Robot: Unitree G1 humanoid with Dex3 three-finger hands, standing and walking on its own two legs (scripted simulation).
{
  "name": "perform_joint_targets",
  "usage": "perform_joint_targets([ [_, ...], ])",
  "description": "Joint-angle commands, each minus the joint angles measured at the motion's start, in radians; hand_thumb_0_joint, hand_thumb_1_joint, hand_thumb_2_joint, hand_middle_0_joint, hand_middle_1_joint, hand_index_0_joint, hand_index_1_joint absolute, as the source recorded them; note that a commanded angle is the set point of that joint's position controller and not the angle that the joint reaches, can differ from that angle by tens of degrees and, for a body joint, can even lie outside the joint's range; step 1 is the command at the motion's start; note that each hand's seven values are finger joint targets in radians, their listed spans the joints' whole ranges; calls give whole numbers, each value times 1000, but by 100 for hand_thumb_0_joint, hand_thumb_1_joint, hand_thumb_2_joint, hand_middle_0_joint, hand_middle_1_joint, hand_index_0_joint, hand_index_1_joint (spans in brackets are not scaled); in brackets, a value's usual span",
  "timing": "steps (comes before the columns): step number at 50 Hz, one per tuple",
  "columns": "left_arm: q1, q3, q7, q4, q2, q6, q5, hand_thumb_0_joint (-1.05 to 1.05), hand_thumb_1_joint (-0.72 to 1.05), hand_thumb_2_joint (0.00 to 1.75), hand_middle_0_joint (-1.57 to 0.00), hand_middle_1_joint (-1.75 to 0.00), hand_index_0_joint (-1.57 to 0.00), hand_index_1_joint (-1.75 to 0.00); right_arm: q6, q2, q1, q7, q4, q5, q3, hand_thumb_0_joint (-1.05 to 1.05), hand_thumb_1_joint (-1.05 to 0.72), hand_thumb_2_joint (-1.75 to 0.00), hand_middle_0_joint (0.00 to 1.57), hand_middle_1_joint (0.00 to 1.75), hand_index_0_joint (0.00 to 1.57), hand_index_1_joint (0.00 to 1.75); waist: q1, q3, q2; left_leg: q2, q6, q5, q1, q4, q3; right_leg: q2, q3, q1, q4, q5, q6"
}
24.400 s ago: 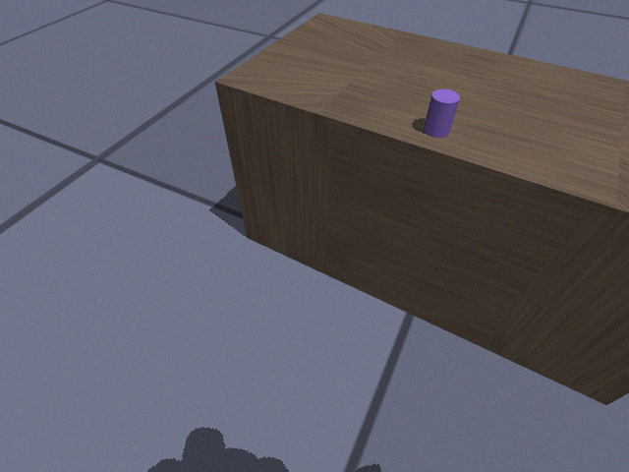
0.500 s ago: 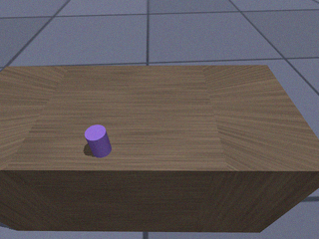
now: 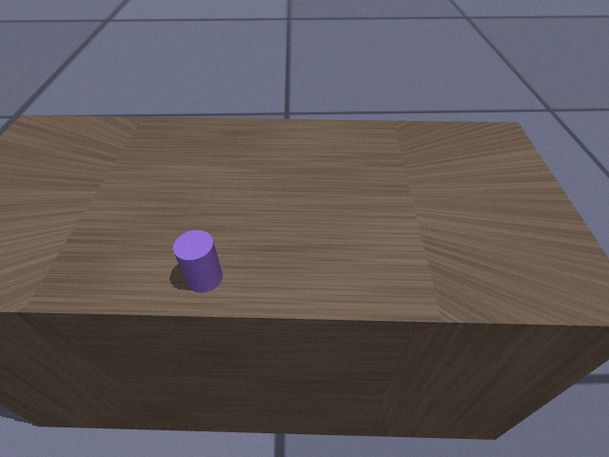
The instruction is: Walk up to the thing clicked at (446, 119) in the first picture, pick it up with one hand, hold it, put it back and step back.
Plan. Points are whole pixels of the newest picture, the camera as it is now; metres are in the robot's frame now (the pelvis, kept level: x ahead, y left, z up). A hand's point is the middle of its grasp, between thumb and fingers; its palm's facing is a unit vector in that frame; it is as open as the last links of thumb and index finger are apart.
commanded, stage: home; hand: left
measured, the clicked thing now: (199, 262) +0.43 +0.20 -0.03
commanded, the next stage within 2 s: stand in 1.14 s
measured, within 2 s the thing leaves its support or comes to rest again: neither
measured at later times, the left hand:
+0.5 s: hand out of the picture +0.08 +0.25 -0.16, palm faces -0.04 -0.94 -0.35, open 17.6 cm
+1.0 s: hand out of the picture +0.07 +0.26 -0.16, palm faces -0.04 -0.94 -0.34, open 17.5 cm
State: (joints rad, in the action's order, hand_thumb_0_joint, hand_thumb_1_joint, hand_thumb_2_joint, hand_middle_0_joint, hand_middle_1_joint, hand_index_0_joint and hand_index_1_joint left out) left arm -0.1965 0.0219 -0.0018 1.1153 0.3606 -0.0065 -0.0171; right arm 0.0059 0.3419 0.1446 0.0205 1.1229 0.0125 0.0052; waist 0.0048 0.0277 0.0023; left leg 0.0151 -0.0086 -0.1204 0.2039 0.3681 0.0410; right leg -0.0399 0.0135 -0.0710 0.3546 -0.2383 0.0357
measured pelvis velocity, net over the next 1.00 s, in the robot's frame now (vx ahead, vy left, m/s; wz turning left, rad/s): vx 0.01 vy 0.00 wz -0.01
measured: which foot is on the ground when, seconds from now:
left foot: down 0.00-1.00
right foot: down 0.00-1.00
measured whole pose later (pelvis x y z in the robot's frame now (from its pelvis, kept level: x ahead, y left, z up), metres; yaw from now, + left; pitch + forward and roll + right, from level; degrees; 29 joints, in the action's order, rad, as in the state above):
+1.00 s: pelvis +0.01 +0.00 +0.00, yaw +0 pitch -3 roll +0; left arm -0.16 0.00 0.00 1.11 0.36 0.00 -0.01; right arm 0.01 0.35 0.12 0.01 1.14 0.01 0.00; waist 0.00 0.05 0.01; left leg 0.01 -0.01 -0.13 0.17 0.35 0.05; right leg -0.04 0.01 -0.03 0.32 -0.24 0.04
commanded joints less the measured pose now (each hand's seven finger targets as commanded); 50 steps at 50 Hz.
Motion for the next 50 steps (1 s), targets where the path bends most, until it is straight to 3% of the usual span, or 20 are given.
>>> perform_joint_targets([
  [1,19,-41,15,-49,218,-22,-2,0,-58,4,-5,-5,-5,-5,19,228,-52,-20,-57,0,-41,0,-89,-90,20,30,20,30,-8,-8,-32,113,-15,-104,-71,-97,-146,-78,-80,-121,-93,-10,-57],
  [4,35,-42,17,-50,218,-24,0,0,-60,3,-4,-4,-4,-4,21,223,-52,-20,-53,-1,-40,0,-90,-90,20,30,20,30,-11,-12,-3,108,-15,-18,-75,-77,-134,-90,-90,-104,-100,34,-56],
  [8,44,-44,16,-50,216,-20,1,0,-57,4,-5,-5,-5,-5,19,220,-57,-20,-50,0,-40,0,-90,-90,20,30,20,30,-13,-2,-11,108,-14,-52,-71,-89,-135,-84,-82,-111,-97,7,-57],
  [13,46,-44,18,-58,214,-26,2,0,-61,2,-4,-4,-4,-4,24,223,-64,-22,-52,-1,-40,0,-89,-90,20,30,20,30,-5,-64,-4,118,-20,117,-120,-44,-120,-97,-84,-61,-90,136,-50],
  [23,64,-48,19,-56,212,-19,3,0,-60,3,-4,-4,-4,-4,22,223,-74,-26,-44,-3,-38,0,-90,-90,20,30,20,30,-8,-42,-5,120,-13,127,-122,-57,-120,-94,-74,-57,-93,131,-45],
  [30,66,-53,15,-57,212,-16,2,0,-57,4,-5,-5,-5,-5,21,229,-69,-25,-40,-1,-43,0,-90,-90,20,30,20,30,-12,-19,-22,113,-11,15,-100,-83,-121,-92,-77,-69,-106,60,-53],
  [39,72,-55,17,-62,214,-18,2,0,-59,3,-4,-4,-4,-5,23,222,-73,-25,-39,-3,-43,0,-90,-90,20,30,20,30,-14,-30,-3,116,-12,66,-121,-74,-119,-95,-76,-70,-105,88,-50],
  [41,66,-57,14,-59,214,-16,3,0,-59,3,-5,-5,-5,-5,22,228,-71,-26,-37,-3,-44,0,-90,-90,20,30,20,30,-14,-20,-14,113,-13,4,-116,-88,-120,-94,-80,-75,-107,60,-53],
  [43,62,-56,15,-59,210,-15,2,0,-58,4,-5,-5,-5,-5,22,230,-77,-26,-37,-4,-46,0,-90,-90,20,30,20,30,-13,-12,-16,115,-11,11,-110,-91,-125,-91,-73,-79,-105,51,-52],
  [48,63,-55,17,-64,207,-21,5,0,-59,3,-5,-5,-4,-5,23,225,-69,-26,-38,-4,-44,0,-90,-90,20,30,20,30,-12,-58,-3,121,-17,153,-137,-53,-115,-104,-78,-41,-98,162,-47],
  [50,63,-54,17,-63,208,-19,4,0,-55,5,-5,-5,-5,-5,22,224,-70,-27,-35,-4,-43,0,-90,-90,20,30,20,30,-14,-48,-7,118,-14,137,-132,-58,-113,-99,-73,-49,-103,147,-45],
])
